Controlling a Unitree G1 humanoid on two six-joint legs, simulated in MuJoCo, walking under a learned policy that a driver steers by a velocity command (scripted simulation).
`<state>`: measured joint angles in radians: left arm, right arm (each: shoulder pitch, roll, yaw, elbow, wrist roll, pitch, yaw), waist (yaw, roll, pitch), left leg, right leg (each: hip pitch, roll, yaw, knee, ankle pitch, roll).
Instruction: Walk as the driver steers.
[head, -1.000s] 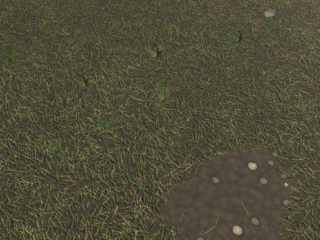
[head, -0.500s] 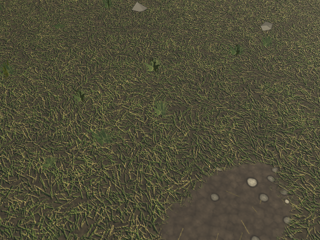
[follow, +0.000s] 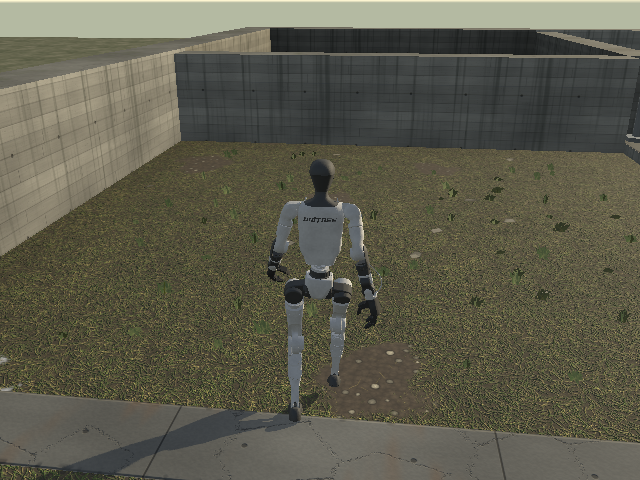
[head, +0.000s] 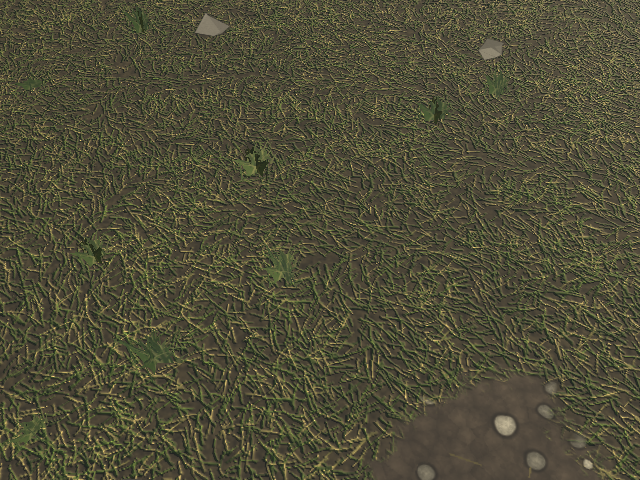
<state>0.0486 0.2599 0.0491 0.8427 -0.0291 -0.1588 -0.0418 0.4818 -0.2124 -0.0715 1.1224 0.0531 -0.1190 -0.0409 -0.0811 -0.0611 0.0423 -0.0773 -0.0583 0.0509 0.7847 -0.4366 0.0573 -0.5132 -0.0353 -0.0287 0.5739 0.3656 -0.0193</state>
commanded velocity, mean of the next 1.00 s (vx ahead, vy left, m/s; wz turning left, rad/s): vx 0.49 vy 0.00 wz -0.21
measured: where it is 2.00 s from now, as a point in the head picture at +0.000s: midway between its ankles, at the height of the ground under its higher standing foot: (393, 289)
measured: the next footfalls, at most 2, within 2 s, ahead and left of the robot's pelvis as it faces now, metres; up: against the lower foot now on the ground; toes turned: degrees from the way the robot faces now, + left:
right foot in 0.06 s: +0.20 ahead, -0.08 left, -0.13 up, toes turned -2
left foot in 0.54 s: +0.42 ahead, +0.16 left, -0.13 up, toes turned +1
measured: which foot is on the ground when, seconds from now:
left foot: down 0.00-0.02, up 0.04-0.52, down 0.54-1.00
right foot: up 0.00-0.04, down 0.06-0.56, up 0.58-1.00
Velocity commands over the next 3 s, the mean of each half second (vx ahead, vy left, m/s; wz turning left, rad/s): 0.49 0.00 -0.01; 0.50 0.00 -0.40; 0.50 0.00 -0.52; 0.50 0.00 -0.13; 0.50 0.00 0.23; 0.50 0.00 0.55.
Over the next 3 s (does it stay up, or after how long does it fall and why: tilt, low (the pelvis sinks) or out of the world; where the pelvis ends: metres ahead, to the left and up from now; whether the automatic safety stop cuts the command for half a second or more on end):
stays up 1.49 -0.41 -0.07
